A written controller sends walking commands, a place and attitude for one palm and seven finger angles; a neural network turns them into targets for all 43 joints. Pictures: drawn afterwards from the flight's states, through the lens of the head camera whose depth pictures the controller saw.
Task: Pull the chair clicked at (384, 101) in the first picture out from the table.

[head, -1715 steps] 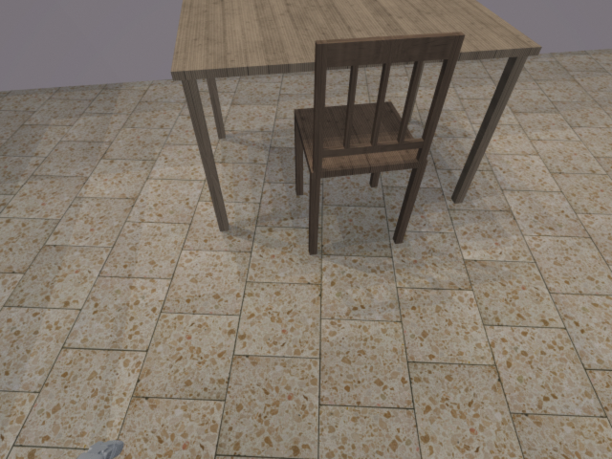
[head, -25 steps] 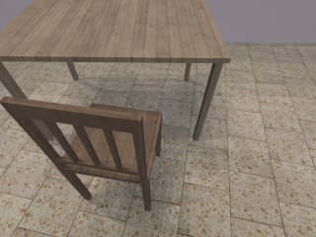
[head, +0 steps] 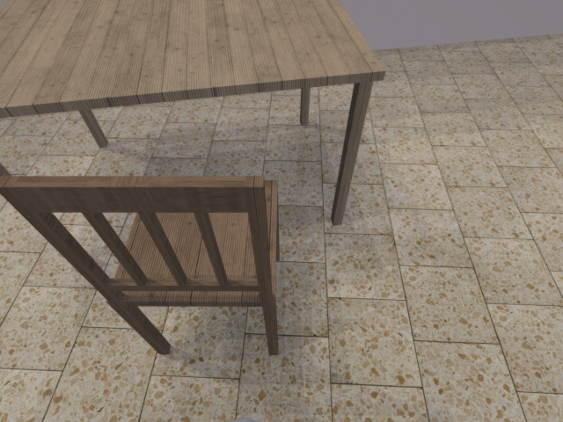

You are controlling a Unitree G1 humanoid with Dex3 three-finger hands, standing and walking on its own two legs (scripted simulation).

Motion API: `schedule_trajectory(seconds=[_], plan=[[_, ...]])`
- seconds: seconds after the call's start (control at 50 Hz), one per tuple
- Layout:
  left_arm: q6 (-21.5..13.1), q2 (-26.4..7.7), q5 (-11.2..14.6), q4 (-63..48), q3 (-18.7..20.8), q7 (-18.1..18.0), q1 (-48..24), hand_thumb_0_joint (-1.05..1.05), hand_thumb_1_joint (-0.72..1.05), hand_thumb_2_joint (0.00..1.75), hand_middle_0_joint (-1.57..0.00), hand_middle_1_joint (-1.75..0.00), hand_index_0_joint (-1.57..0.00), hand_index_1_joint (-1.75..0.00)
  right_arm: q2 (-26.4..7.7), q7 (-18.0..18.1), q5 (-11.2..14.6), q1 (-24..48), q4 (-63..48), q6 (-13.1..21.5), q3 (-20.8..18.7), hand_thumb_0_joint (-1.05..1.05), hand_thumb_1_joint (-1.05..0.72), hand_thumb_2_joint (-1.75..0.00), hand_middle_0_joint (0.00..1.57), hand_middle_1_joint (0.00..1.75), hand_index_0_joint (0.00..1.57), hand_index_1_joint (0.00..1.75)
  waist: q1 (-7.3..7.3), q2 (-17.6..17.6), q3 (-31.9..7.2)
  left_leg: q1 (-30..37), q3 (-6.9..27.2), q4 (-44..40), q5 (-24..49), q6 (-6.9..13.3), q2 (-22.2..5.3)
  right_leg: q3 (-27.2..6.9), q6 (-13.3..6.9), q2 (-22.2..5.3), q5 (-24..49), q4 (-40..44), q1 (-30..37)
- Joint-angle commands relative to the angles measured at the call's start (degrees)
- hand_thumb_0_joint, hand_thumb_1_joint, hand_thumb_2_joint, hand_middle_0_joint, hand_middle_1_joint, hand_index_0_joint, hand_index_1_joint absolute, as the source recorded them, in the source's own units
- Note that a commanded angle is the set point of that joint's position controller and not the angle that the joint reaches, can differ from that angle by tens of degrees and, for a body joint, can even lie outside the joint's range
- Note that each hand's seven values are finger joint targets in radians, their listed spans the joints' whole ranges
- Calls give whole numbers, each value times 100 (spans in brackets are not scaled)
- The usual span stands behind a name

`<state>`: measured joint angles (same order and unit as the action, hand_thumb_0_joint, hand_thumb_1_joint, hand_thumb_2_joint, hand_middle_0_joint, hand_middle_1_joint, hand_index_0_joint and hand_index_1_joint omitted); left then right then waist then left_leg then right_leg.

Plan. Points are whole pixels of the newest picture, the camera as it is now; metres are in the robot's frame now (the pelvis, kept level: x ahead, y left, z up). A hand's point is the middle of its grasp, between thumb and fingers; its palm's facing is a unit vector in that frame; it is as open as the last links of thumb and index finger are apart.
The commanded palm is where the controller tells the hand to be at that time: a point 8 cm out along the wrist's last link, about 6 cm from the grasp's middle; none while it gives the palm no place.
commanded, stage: come to a stop and stand still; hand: left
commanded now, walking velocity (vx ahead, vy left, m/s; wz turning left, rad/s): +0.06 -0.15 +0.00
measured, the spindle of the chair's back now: (166, 250) +0.41 +0.26 -0.09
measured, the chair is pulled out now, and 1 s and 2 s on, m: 0.27 0.27 0.27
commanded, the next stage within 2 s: look again from close up in 0.90 s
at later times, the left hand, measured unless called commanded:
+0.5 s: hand out of the picture +0.03 +0.21 -0.16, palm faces -0.03 -0.98 -0.20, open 7.4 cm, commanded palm none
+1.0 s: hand out of the picture +0.03 +0.22 -0.17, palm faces +0.01 -0.98 -0.19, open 7.4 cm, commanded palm none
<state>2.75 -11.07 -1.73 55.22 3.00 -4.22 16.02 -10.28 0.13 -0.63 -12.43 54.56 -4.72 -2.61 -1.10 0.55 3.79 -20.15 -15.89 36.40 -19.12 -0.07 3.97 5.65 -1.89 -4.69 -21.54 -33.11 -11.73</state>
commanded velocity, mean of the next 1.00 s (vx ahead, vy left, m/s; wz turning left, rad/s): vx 0.02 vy -0.05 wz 0.00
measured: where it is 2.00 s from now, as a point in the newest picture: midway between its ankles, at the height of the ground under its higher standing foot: outside the picture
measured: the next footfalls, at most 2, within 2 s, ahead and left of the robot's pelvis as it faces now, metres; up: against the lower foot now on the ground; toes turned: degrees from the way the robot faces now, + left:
left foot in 0.14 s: +0.06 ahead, +0.15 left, +0.00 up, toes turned +0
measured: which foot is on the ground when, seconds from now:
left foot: up 0.00-0.12, down 0.14-1.00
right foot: down 0.00-1.00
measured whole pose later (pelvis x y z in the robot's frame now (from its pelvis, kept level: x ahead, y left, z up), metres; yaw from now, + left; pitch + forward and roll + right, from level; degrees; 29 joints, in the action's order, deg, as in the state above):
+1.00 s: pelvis +0.02 +0.05 +0.01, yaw -1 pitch -1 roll +0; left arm -0.1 -9.6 -1.0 59.9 -0.7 -2.2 17.0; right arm -10.1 0.9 -0.6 -13.6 61.1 1.1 0.8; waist -0.4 -0.9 2.1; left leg -13.0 -1.4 30.0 -16.0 1.3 0.8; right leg 1.9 1.0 -1.9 -19.7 -28.4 -7.7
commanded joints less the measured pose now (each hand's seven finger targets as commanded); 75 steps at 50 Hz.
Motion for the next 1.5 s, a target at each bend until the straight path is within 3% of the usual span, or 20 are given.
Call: schedule_trajectory(seconds=[0.0, 0.04, 0.06, 0.08, 0.1, 0.12, 0.16, 0.18, 0.26, 0.3, 0.38, 0.42, 0.44, 0.46, 0.48, 0.6, 0.64, 0.76, 1.0, 1.48], plan=[[-299, -894, -78, -506, 135, -45, -606, 0, 90, 90, -20, -30, -20, -30, -436, -16, 12, -323, -355, 198, -216, 0, -90, -90, 20, 30, 20, 30, 436, -1065, -207, -687, 2122, 2585, -841, -230, -797, -1587, -1115, -1677, 2612, 1376, -337], [-344, -859, -77, -414, 88, 63, -610, 0, 90, 90, -20, -30, -20, -30, -345, -50, 66, -357, -211, 329, -158, 0, -90, -90, 20, 30, 20, 30, 420, -1296, -216, 112, 1637, 463, -584, -256, -760, -881, -621, -1213, 2564, 917, -305], [-324, -854, -6, -273, 63, 116, -444, 0, 90, 90, -20, -30, -20, -30, -292, -42, 48, -550, -15, 388, -114, 0, -90, -90, 20, 30, 20, 30, 434, -1086, -308, 874, 1342, -703, 405, -289, -589, -625, -333, -854, 2032, 564, -422], [-297, -720, 39, -146, 20, 186, -190, 0, 90, 90, -20, -30, -20, -30, -367, -34, 26, -639, 158, 484, -90, 0, -90, -90, 20, 30, 20, 30, 348, -273, -381, 1462, 1461, -1121, 1137, -236, -559, -429, -36, -383, 1381, 114, -589], [-246, -558, 79, -111, -8, 223, 135, 0, 90, 90, -20, -30, -20, -30, -705, 3, -24, -726, 208, 562, -113, 0, -90, -90, 20, 30, 20, 30, 258, 775, -476, 1481, 2442, -1467, 1381, 56, -1289, -186, 257, -16, 178, -204, -831], [-229, -444, 73, -129, -40, 239, 163, 0, 90, 90, -20, -30, -20, -30, -989, 31, -73, -693, 233, 536, -145, 0, -90, -90, 20, 30, 20, 30, 252, 1009, -291, 735, 3183, -1968, 407, 350, -1787, -151, 344, 202, -705, -244, -574], [-135, -367, 34, 18, -39, 277, 149, 0, 90, 90, -20, -30, -20, -30, -1076, 86, -99, -448, 236, 523, -173, 0, -90, -90, 20, 30, 20, 30, 214, 859, 236, 88, 3820, -2710, -1411, 516, -1910, -183, 234, 313, -711, -732, -704], [-131, -392, 16, 18, -58, 306, 151, 0, 90, 90, -20, -30, -20, -30, -1074, 112, -99, -406, 243, 525, -172, 0, -90, -90, 20, 30, 20, 30, 190, 814, 381, 116, 3956, -2717, -1237, 659, -2016, -311, 167, 302, -696, -997, -922], [-219, -250, 84, 137, -72, 355, 337, 0, 90, 90, -20, -30, -20, -30, -839, 188, -70, -331, 388, 523, -98, 0, -90, -90, 20, 30, 20, 30, 110, 749, -310, 466, 3023, -2178, 120, 544, -1736, -457, 148, 226, -194, -87, -270], [-239, -300, 77, 255, -80, 332, 509, 0, 90, 90, -20, -30, -20, -30, -698, 194, -32, -330, 485, 489, -67, 0, -90, -90, 20, 30, 20, 30, 59, 333, -128, 90, 2555, -1819, 168, 248, -1378, -607, 120, 212, 608, 948, 252], [-332, -514, 98, 313, -112, 267, 243, 0, 90, 90, -20, -30, -20, -30, -220, 125, -10, -457, 639, 475, 54, 0, -90, -90, 20, 30, 20, 30, 205, -545, 62, 410, 1716, -1203, 289, -126, -737, -1317, -170, -319, -39, 1711, -292], [-372, -396, 106, 376, -162, 248, 202, 0, 90, 90, -20, -30, -20, -30, -214, 113, -8, -635, 832, 498, 96, 0, -90, -90, 20, 30, 20, 30, 256, -420, 163, 706, 1759, -1320, 782, -122, -816, -1157, -101, -224, 281, 1673, -450], [-441, -508, -20, 483, -148, 17, 361, 0, 90, 90, -20, -30, -20, -30, -561, 107, -15, -461, 546, 549, 91, 0, -90, -90, 20, 30, 20, 30, 174, 99, 261, 440, 1698, -270, 1227, -203, -866, -1114, -51, -264, 2028, 1348, -405], [-463, -717, 72, 231, -166, 70, 187, 0, 90, 90, -20, -30, -20, -30, -231, 59, -30, -640, 364, 548, 151, 0, -90, -90, 20, 30, 20, 30, 341, 243, -124, 351, 1643, -336, 267, -140, -782, -1048, -207, -436, 458, 1414, -405], [-485, -686, 64, 120, -169, 112, 29, 0, 90, 90, -20, -30, -20, -30, -223, 33, -85, -693, 339, 546, 198, 0, -90, -90, 20, 30, 20, 30, 345, 194, -175, 393, 1523, -359, 321, -150, -705, -1017, -327, -404, 226, 1420, -373], [-437, -363, 100, 176, -231, 159, 339, 0, 90, 90, -20, -30, -20, -30, -492, 104, -38, -825, 257, 670, 247, 0, -90, -90, 20, 30, 20, 30, 129, 315, -210, 244, 2234, -903, 1856, 181, -1008, -586, -103, 68, 1020, 621, 121], [-431, -334, 112, 239, -255, 157, 443, 0, 90, 90, -20, -30, -20, -30, -516, 123, -18, -771, 256, 662, 246, 0, -90, -90, 20, 30, 20, 30, 105, -188, -207, 316, 2169, -881, 1791, 194, -948, -633, -79, 27, 1126, 709, 170], [-395, -396, 104, 197, -253, 158, 410, 0, 90, 90, -20, -30, -20, -30, -512, 114, -9, -649, 376, 631, 227, 0, -90, -90, 20, 30, 20, 30, 120, -375, -113, 602, 2030, -996, 1619, 161, -866, -691, -20, -69, 1149, 836, 57], [-378, -513, 90, 282, -265, 175, 466, 0, 90, 90, -20, -30, -20, -30, -609, 131, 15, -298, 494, 658, 205, 0, -90, -90, 20, 30, 20, 30, 74, 33, -170, 1046, 1976, -1135, 2195, 156, -911, -732, 56, -113, 1555, 999, 89], [-368, -513, 92, 408, -288, 196, 575, 0, 90, 90, -20, -30, -20, -30, -585, 122, 44, -349, 745, 692, 249, 0, -90, -90, 20, 30, 20, 30, 32, -32, 30, 1058, 1980, -1544, 1898, 171, -929, -697, 95, -160, 1281, 1315, 184]])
